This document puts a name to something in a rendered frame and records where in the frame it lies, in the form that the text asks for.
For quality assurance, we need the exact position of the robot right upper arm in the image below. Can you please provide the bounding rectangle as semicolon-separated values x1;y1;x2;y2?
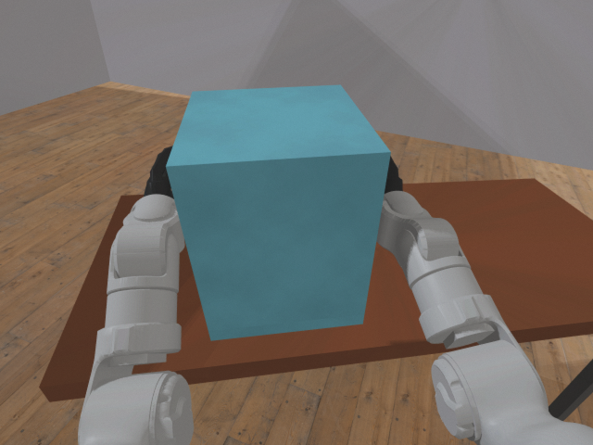
431;340;593;445

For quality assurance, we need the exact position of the table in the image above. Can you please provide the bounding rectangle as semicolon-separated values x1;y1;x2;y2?
39;178;593;421

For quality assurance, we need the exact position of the carton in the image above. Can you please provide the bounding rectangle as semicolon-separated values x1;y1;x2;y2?
166;84;391;341

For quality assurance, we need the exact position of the left robot forearm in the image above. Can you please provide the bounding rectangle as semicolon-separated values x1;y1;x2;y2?
78;194;185;445

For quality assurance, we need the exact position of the right robot hand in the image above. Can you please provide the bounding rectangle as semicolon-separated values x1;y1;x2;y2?
385;155;403;194

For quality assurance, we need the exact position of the right robot forearm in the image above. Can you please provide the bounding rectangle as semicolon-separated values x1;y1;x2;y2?
376;191;549;409

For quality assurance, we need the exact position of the robot left upper arm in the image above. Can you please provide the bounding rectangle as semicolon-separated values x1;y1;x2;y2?
80;371;194;445

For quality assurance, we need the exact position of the left robot hand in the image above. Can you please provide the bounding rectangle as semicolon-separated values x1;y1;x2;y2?
144;146;174;199

